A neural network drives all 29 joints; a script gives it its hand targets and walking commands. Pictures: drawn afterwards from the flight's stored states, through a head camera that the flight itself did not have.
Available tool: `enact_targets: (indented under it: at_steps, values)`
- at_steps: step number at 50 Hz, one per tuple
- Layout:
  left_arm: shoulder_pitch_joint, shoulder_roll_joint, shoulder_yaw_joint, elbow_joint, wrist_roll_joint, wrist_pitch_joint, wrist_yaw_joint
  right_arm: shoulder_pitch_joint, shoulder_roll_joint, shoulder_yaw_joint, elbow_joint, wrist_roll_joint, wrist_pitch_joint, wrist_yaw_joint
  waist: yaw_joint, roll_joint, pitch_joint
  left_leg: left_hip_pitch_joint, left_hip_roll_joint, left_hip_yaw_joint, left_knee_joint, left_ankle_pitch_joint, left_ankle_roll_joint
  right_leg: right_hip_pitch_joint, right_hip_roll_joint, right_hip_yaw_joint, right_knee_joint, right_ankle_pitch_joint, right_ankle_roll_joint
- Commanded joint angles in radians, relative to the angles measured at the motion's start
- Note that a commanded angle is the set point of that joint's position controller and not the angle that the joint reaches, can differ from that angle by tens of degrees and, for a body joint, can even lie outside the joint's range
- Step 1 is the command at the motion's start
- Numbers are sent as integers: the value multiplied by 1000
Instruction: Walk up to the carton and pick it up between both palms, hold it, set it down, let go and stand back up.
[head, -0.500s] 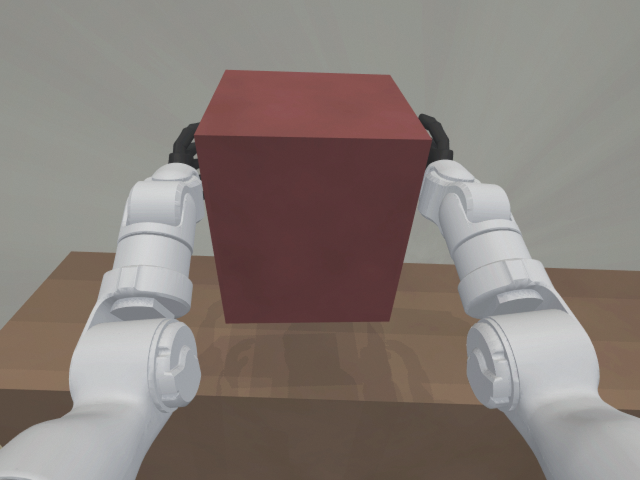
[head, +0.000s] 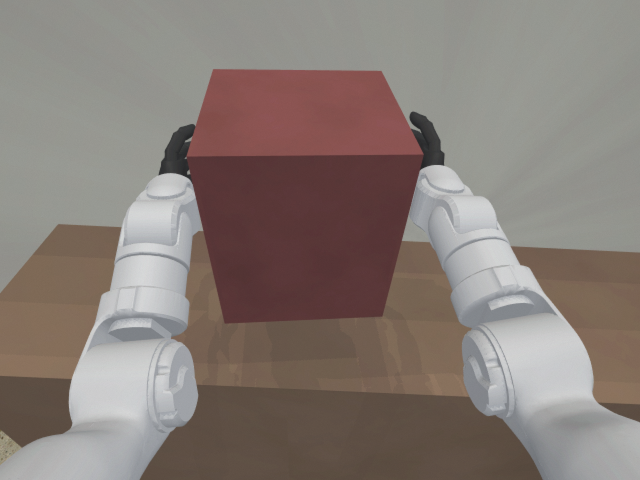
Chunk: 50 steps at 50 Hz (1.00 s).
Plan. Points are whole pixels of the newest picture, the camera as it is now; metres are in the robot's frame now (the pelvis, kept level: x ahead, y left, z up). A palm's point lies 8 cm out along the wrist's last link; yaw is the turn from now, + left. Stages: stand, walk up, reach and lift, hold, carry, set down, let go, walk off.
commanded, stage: set down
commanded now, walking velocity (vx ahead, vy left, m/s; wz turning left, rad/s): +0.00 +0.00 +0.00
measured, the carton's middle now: (301, 198) +0.42 +0.02 +0.18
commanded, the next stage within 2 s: none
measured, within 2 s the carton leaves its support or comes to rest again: neither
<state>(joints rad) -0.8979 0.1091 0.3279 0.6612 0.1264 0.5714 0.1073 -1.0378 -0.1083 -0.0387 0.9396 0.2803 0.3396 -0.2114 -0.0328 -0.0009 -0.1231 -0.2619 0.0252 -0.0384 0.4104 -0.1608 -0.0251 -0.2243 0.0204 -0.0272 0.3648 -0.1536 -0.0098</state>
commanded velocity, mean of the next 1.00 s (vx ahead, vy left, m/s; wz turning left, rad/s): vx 0.00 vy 0.00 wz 0.00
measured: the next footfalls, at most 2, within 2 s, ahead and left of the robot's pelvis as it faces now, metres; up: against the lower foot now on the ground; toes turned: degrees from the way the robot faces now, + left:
none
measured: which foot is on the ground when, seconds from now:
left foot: down 0.00-1.00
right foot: down 0.00-1.00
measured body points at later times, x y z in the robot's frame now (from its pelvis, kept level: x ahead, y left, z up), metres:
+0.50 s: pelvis +0.00 +0.00 +0.00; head -0.03 +0.01 +0.45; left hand +0.42 +0.18 +0.18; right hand +0.44 -0.12 +0.19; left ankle +0.03 +0.13 -0.74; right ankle +0.02 -0.11 -0.74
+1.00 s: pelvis +0.02 +0.00 +0.00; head +0.00 +0.00 +0.45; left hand +0.44 +0.18 +0.15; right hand +0.46 -0.12 +0.18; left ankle +0.03 +0.13 -0.74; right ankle +0.02 -0.11 -0.74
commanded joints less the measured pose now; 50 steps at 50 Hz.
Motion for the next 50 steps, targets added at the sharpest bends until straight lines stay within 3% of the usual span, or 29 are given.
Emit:
enact_targets:
  at_steps: [1, 2, 3, 4, 7, 8, 11, 12, 13, 16, 20, 21, 22, 23, 25, 26, 28, 29, 30, 31, 32, 33, 36, 37, 40, 42, 43, 47, 50]
  values:
    - [-924, -734, -411, -301, -128, -103, -104, -895, 703, 324, -350, 117, -76, 120, 42, 76, -590, 359, -70, -12, 14, 413, -42, 234, 64, 2, -77, 252, 47]
    - [-954, -759, -414, -358, -132, -118, -103, -906, 735, 334, -396, 105, -89, 123, 63, 70, -657, 393, -66, -2, 20, 442, -43, 248, 66, -3, -63, 272, 47]
    - [-964, -749, -428, -344, -146, -129, -93, -862, 722, 327, -325, 112, -86, 136, 60, 93, -622, 388, -65, -10, 20, 424, -51, 198, 72, -10, -62, 234, 45]
    - [-980, -769, -418, -292, -131, -127, -93, -936, 732, 324, -361, 108, -91, 141, 72, 75, -556, 340, -66, -13, 4, 352, -41, 173, 69, -6, -86, 153, 35]
    - [-1004, -767, -412, -278, -138, -145, -91, -941, 698, 284, -354, 70, -114, 148, 61, 77, -588, 340, -64, -7, -6, 318, -43, 161, 59, -8, -83, 141, 40]
    - [-1033, -775, -401, -296, -135, -155, -85, -966, 735, 307, -363, 80, -118, 160, 94, 67, -632, 358, -57, -6, -6, 309, -38, 152, 63, -14, -80, 110, 30]
    - [-1061, -790, -415, -284, -138, -180, -69, -975, 728, 272, -314, 65, -124, 175, 96, 111, -621, 340, -53, -3, -11, 279, -42, 126, 56, -7, -69, 66, 19]
    - [-1094, -778, -423, -264, -138, -179, -67, -965, 718, 249, -308, 41, -128, 175, 72, 94, -605, 323, -53, -5, -20, 246, -44, 113, 55, -14, -76, 55, 25]
    - [-1051, -758, -362, -164, -110, -176, -73, -954, 687, 201, -219, 12, -118, 184, 91, 82, -519, 277, -56, 8, -38, 151, -31, 91, 45, -2, -85, -26, 27]
    - [-1017, -747, -310, -159, -86, -187, -82, -940, 715, 199, -214, 3, -128, 202, 124, 34, -516, 235, -49, 19, -71, 122, -10, 151, 42, 1, -80, -23, 34]
    - [-953, -754, -316, -117, -94, -196, -77, -917, 678, 207, -189, 4, -137, 207, 113, 60, -483, 256, -49, 18, -63, 173, -17, 115, 45, -7, -86, 8, 26]
    - [-1005, -776, -349, -191, -112, -208, -79, -960, 684, 188, -236, -4, -157, 206, 108, 88, -557, 292, -45, 22, -51, 238, -30, 153, 43, -18, -80, 61, 22]
    - [-1001, -750, -327, -161, -98, -207, -79, -887, 680, 166, -143, -25, -150, 205, 81, 68, -485, 275, -46, 10, -55, 204, -31, 116, 50, -13, -91, 33, 23]
    - [-1064, -775, -364, -253, -118, -228, -73, -944, 693, 189, -235, -23, -171, 210, 100, 82, -628, 325, -40, 9, -47, 265, -36, 136, 53, -21, -76, 81, 28]
    - [-954, -758, -352, -152, -118, -214, -75, -948, 682, 230, -270, 14, -164, 196, 107, 54, -573, 306, -48, 6, -19, 314, -31, 132, 53, -13, -75, 117, 28]
    - [-1003, -791, -399, -212, -135, -230, -71, -976, 703, 230, -320, 2, -181, 193, 89, 61, -663, 321, -48, 8, -13, 339, -43, 151, 55, -14, -73, 165, 31]
    - [-1008, -793, -397, -196, -135, -235, -63, -920, 677, 197, -250, -13, -180, 199, 68, 94, -624, 327, -45, 5, -8, 324, -55, 120, 60, -28, -72, 123, 20]
    - [-1005, -798, -382, -231, -137, -247, -60, -896, 687, 198, -207, -15, -178, 206, 97, 122, -650, 352, -39, 14, -9, 345, -60, 123, 58, -16, -68, 134, 14]
    - [-998, -789, -407, -243, -142, -242, -59, -872, 681, 201, -195, -17, -179, 205, 78, 105, -639, 347, -41, 6, -1, 390, -62, 121, 60, -23, -71, 179, 15]
    - [-985, -797, -408, -229, -136, -244, -57, -915, 685, 200, -237, -9, -188, 206, 93, 131, -672, 352, -36, 14, -1, 402, -65, 129, 61, -28, -65, 179, 14]
    - [-961, -785, -370, -186, -118, -242, -51, -858, 659, 197, -166, -14, -176, 214, 88, 78, -578, 342, -35, 4, -8, 366, -57, 88, 71, -23, -77, 130, 14]
    - [-943, -776, -357, -126, -111, -238, -60, -908, 650, 190, -206, -10, -182, 212, 105, 74, -573, 311, -37, 18, -21, 312, -48, 96, 61, -22, -85, 91, 20]
    - [-921, -779, -356, -176, -99, -242, -66, -841, 666, 199, -180, -10, -180, 214, 114, 89, -572, 314, -33, 21, -25, 386, -54, 132, 58, -19, -73, 159, 18]
    - [-898, -767, -336, -208, -93, -243, -56, -866, 664, 219, -219, -8, -183, 223, 139, 66, -624, 325, -33, 22, -21, 410, -52, 148, 69, -18, -71, 184, 26]
    - [-943, -774, -360, -158, -106, -257, -76, -854, 665, 166, -189, -39, -188, 211, 84, 89, -586, 303, -36, 29, -22, 379, -53, 149, 56, -26, -68, 176, 25]
    - [-918, -745, -315, -151, -85, -266, -71, -859, 664, 188, -192, -33, -191, 220, 143, 71, -564, 285, -38, 34, -19, 381, -49, 139, 61, -17, -67, 162, 29]
    - [-939, -753, -327, -170, -82, -270, -69, -845, 696, 177, -186, -44, -194, 222, 122, 71, -626, 299, -38, 32, -17, 375, -52, 143, 61, -24, -68, 168, 27]
    - [-923, -786, -355, -200, -101, -290, -53, -834, 673, 181, -158, -34, -208, 238, 129, 122, -624, 334, -29, 42, -4, 451, -76, 116, 68, -31, -61, 183, 17]
    - [-947, -772, -363, -198, -105, -309, -48, -824, 659, 168, -137, -54, -216, 239, 120, 97, -616, 340, -22, 31, 4, 464, -78, 97, 70, -34, -63, 199, 16]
